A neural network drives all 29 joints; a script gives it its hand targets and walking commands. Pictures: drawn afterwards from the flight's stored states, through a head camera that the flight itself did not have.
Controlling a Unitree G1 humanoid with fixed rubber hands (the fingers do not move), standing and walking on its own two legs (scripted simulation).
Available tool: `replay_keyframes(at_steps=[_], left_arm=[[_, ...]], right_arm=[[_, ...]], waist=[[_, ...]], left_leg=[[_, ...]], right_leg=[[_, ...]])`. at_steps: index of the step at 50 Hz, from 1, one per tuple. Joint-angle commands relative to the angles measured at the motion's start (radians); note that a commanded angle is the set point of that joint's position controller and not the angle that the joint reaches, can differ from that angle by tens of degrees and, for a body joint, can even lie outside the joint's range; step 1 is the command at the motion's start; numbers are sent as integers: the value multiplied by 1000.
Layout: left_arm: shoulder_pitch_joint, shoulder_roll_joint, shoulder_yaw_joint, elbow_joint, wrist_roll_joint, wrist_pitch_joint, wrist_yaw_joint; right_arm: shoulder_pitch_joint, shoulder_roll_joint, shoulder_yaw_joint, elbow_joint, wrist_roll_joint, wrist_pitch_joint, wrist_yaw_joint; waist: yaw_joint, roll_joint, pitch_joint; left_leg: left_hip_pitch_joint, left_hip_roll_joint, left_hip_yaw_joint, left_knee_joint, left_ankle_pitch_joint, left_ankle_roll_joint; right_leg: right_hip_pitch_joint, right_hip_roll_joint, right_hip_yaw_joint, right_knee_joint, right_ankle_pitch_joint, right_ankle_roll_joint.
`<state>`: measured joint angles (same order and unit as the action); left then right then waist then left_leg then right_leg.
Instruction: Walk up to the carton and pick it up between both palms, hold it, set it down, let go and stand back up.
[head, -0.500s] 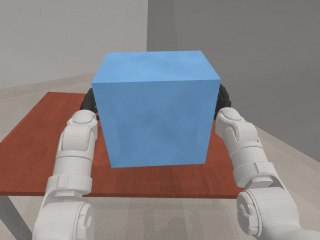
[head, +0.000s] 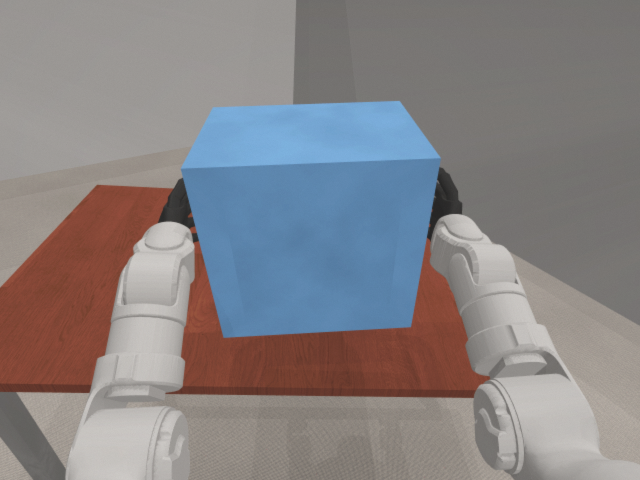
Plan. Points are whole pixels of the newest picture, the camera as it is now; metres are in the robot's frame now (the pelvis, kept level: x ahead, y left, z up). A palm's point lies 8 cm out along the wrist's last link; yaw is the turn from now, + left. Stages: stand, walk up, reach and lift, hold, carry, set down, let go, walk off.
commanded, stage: hold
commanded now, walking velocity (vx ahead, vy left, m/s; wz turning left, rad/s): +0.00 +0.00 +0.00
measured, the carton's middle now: (312, 217) +0.39 +0.02 +0.21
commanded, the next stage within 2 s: none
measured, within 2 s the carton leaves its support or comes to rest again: neither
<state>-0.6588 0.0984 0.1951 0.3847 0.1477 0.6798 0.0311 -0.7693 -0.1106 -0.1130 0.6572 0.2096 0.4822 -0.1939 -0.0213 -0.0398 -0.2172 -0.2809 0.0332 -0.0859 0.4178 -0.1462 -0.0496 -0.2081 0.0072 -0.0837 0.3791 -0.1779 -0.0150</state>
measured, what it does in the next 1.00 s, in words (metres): stands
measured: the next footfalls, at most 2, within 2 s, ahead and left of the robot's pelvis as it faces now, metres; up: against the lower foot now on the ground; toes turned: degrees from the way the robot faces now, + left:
none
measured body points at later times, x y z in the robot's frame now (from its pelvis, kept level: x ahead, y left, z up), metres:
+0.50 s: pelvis +0.00 +0.00 +0.00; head -0.08 +0.03 +0.44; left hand +0.37 +0.19 +0.20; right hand +0.38 -0.15 +0.22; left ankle +0.05 +0.14 -0.74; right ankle +0.01 -0.11 -0.74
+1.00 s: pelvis +0.00 +0.00 +0.00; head -0.09 +0.02 +0.44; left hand +0.37 +0.19 +0.20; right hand +0.38 -0.15 +0.22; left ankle +0.05 +0.14 -0.74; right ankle +0.01 -0.11 -0.74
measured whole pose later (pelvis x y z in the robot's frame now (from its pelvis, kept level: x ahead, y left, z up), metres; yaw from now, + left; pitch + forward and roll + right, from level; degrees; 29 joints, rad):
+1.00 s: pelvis +0.00 +0.00 +0.00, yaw +0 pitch +0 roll -1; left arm -0.64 0.08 0.21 0.35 0.16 0.69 0.03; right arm -0.77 -0.11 -0.11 0.65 0.21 0.49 -0.19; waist -0.02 -0.03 -0.21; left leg -0.27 0.03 -0.09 0.42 -0.14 -0.05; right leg -0.20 0.01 -0.08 0.38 -0.18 -0.01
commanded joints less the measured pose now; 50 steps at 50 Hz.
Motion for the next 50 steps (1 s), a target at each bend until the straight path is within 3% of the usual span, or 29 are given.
replay_keyframes(at_steps=[1,4,5,13,17,21,25,29,35,37,43,45,46,50], left_arm=[[-843,-713,-415,-368,-198,-110,-176],[-854,-724,-424,-380,-206,-111,-177],[-830,-715,-411,-353,-197,-108,-178],[-856,-713,-418,-402,-200,-111,-178],[-843,-706,-396,-348,-191,-108,-181],[-858,-703,-381,-325,-181,-108,-184],[-865,-713,-401,-338,-188,-108,-187],[-879,-709,-408,-391,-195,-116,-180],[-856,-716,-419,-378,-198,-112,-176],[-837,-711,-427,-407,-204,-111,-177],[-833,-707,-423,-396,-205,-106,-177],[-828,-699,-406,-351,-190,-102,-184],[-833,-696,-397,-358,-185,-104,-185],[-854,-696,-396,-364,-190,-109,-180]], right_arm=[[-826,664,364,-405,141,-60,121],[-811,666,356,-386,137,-57,123],[-826,665,360,-400,136,-59,123],[-817,668,360,-396,143,-58,126],[-828,678,354,-383,129,-55,125],[-825,668,333,-340,112,-57,132],[-837,661,334,-355,111,-63,131],[-823,685,354,-374,126,-64,132],[-808,665,357,-373,132,-61,128],[-812,678,376,-421,144,-67,124],[-812,673,370,-418,143,-56,123],[-804,660,355,-370,129,-50,123],[-813,671,355,-383,133,-55,126],[-811,672,352,-359,127,-53,130]], waist=[[-107,115,-308],[-118,110,-308],[-109,93,-296],[-110,113,-316],[-103,79,-286],[-103,91,-251],[-117,94,-269],[-105,103,-324],[-120,105,-302],[-107,100,-348],[-107,92,-321],[-118,87,-267],[-105,88,-277],[-109,91,-281]], left_leg=[[234,-98,44,-73,185,12],[244,-92,43,-77,172,11],[229,-95,45,-79,163,16],[239,-95,46,-73,181,10],[218,-95,50,-88,134,22],[212,-93,54,-100,100,24],[224,-93,52,-97,107,20],[241,-95,50,-88,151,19],[244,-92,45,-82,168,14],[257,-96,51,-68,219,11],[240,-94,46,-79,180,14],[222,-96,49,-92,133,19],[223,-93,50,-93,134,20],[222,-94,51,-96,118,23]], right_leg=[[280,31,79,-82,243,57],[267,34,76,-87,222,55],[273,31,80,-86,225,57],[276,34,78,-81,233,55],[262,30,78,-90,196,59],[243,28,77,-99,138,54],[247,29,74,-99,157,55],[268,30,74,-88,207,56],[259,35,71,-90,221,57],[286,38,77,-80,273,58],[276,36,76,-86,239,57],[260,32,80,-95,197,59],[255,34,74,-93,186,57],[246,30,77,-94,173,56]])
